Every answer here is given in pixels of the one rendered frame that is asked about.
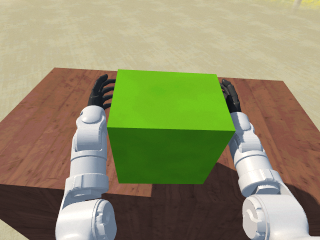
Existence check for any robot right upper arm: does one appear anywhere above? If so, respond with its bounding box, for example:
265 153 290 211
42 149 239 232
242 194 320 240

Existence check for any left robot hand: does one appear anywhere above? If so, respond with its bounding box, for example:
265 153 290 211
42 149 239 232
87 74 116 110

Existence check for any robot right forearm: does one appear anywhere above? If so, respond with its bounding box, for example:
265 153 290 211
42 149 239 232
228 112 309 231

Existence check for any pedestal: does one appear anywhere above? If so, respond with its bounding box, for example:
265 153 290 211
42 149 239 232
0 67 320 240

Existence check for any right robot hand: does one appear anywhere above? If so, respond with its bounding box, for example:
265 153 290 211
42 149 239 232
219 79 242 113

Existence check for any carton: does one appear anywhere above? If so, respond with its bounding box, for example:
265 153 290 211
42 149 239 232
107 69 236 184

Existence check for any robot left upper arm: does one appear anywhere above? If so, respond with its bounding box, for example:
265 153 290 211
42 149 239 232
56 198 117 240

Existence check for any robot left forearm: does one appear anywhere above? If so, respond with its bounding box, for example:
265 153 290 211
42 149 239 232
55 105 109 240

